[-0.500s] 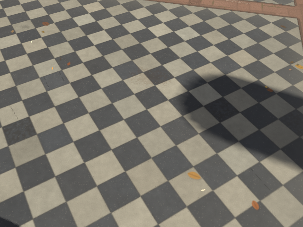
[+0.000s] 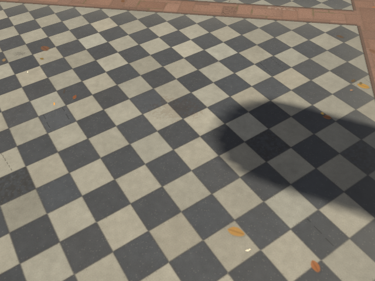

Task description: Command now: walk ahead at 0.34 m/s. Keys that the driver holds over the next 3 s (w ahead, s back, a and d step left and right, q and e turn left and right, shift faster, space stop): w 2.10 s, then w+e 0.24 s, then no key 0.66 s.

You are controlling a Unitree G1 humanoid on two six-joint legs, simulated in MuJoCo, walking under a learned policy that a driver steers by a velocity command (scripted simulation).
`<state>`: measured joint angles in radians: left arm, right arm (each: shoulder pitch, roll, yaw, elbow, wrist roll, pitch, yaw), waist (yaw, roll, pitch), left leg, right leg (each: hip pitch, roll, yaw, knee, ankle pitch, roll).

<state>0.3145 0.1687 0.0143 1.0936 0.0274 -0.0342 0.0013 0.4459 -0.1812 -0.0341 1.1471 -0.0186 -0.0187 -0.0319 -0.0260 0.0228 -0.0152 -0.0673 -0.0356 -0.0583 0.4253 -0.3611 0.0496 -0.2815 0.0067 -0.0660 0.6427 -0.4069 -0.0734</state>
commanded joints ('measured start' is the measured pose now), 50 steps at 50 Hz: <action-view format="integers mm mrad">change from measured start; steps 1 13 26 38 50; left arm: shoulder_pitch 147 272 316 -113 -263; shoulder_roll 36 70 -9 62 93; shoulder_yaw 22 13 -7 35 41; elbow -5 22 -23 -169 -244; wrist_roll -19 -13 -39 8 -6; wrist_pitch -38 -70 -67 -5 -35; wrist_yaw -6 12 6 -28 -17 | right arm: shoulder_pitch -79 -267 76 -17 77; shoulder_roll -118 -45 -263 -96 -132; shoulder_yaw -24 -15 -82 -15 -15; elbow -58 -177 -134 -99 -68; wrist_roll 11 -14 -43 7 -9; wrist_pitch -23 -29 -50 -96 -88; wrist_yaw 3 62 23 29 6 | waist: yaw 118 38 -96 37 37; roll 47 -98 145 14 67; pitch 169 135 -235 128 69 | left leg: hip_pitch -320 -669 405 -90 207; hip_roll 178 81 421 202 246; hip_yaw -189 132 -480 -40 47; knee -113 599 -16 -324 -71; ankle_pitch -112 179 49 411 1036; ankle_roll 132 2 314 166 122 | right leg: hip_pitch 228 330 -189 -361 -168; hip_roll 33 -192 33 -123 15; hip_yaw -22 169 -1 39 -48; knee -202 -477 684 331 -102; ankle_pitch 108 647 27 294 248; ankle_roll -9 -81 -16 37 -47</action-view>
